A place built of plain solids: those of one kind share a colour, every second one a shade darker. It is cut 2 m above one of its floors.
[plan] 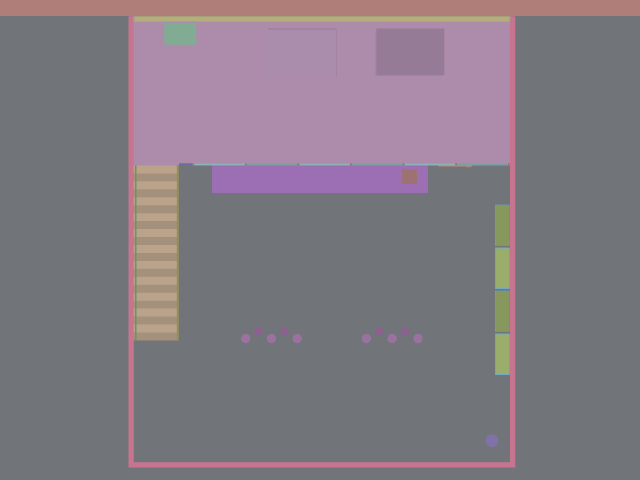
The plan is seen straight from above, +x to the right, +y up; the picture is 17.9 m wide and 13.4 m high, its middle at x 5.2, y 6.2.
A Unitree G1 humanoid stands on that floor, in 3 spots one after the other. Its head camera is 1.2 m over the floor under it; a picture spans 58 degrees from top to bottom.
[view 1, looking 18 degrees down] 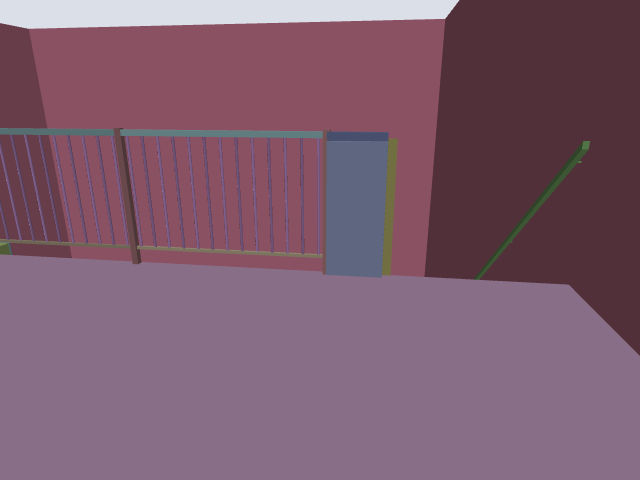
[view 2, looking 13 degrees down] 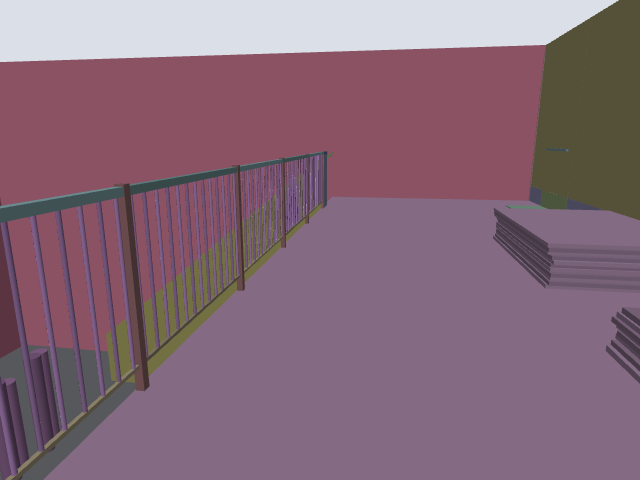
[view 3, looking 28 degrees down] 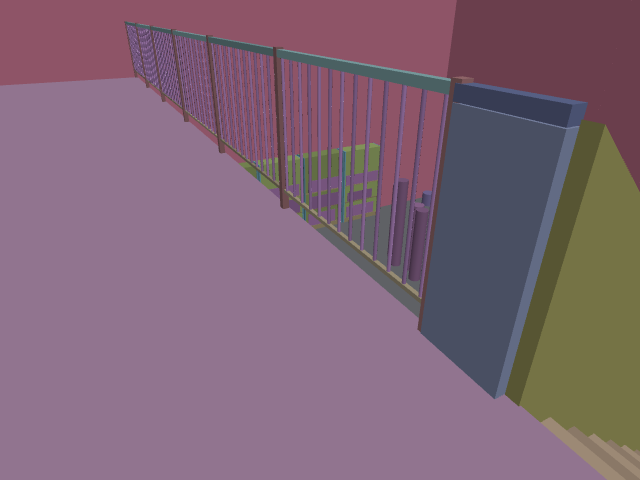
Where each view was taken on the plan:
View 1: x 1.30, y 11.20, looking -82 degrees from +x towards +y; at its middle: wall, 11.89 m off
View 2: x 9.30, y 9.48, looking -171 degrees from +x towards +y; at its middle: upper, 5.33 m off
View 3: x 0.60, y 9.38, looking -28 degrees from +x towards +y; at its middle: upper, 2.56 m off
